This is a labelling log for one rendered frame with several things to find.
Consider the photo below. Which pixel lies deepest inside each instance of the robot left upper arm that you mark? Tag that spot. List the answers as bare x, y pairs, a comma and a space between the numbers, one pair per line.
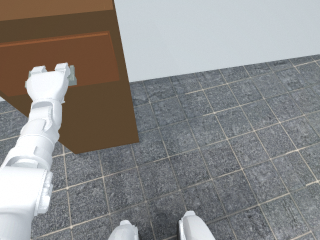
24, 193

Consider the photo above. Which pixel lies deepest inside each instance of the drawer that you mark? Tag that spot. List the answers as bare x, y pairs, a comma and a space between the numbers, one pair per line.
92, 55

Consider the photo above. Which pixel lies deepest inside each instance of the left robot forearm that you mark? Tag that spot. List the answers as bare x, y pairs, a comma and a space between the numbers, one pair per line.
38, 136

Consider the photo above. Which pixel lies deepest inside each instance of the robot right thigh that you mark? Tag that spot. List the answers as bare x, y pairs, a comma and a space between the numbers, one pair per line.
192, 227

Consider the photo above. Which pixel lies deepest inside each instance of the cabinet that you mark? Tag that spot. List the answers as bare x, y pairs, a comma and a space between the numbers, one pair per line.
96, 116

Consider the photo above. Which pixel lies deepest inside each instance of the left robot shin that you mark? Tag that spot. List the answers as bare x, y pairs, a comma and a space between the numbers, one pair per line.
124, 222

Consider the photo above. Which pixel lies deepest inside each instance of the robot left hand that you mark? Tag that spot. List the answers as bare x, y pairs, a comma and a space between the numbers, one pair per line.
52, 84

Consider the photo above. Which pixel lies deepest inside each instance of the handle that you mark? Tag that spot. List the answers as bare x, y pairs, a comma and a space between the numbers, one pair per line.
71, 77

